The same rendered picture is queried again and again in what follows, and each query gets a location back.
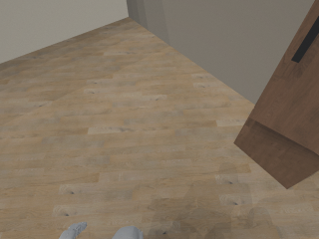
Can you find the robot left thigh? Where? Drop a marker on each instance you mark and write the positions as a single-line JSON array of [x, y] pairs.
[[129, 232]]

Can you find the left robot hand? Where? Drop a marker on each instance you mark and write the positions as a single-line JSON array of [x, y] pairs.
[[74, 230]]

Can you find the cupboard door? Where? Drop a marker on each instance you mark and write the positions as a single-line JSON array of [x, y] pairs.
[[290, 102]]

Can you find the handle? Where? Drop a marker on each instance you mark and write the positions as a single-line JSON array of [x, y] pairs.
[[308, 40]]

